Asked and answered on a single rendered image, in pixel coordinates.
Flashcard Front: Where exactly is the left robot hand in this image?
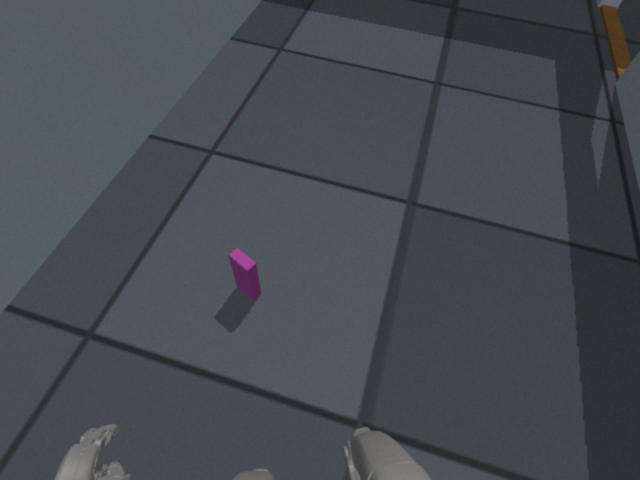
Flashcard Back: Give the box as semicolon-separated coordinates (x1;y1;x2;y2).
54;424;130;480

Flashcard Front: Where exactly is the carton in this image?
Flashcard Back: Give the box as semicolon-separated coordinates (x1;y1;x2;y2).
229;248;261;301

